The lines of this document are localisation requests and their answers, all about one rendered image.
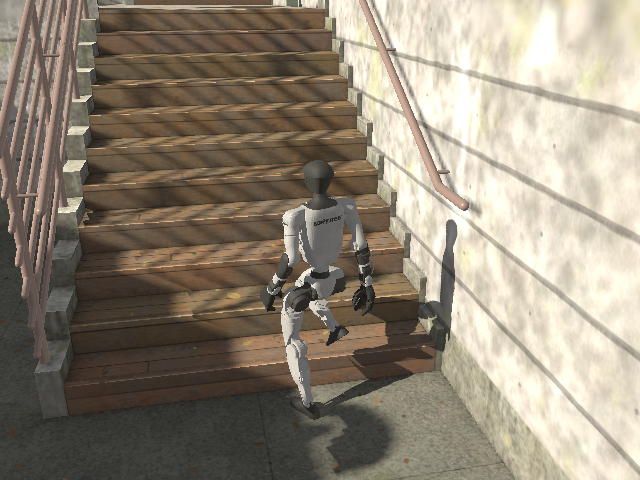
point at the robot left hand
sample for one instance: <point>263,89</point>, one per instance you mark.
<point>268,299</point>

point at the robot right upper arm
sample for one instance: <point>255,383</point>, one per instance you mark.
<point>351,217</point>

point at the robot right foot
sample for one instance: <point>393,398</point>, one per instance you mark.
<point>339,332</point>

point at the robot left upper arm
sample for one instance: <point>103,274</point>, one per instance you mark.
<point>292,220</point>

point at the left robot thigh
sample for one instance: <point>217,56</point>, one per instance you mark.
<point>295,300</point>

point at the right robot forearm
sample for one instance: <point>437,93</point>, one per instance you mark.
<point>364,267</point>

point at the robot right hand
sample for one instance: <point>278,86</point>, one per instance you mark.
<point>364,293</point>

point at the left robot forearm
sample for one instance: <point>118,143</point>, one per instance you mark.
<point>281,275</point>

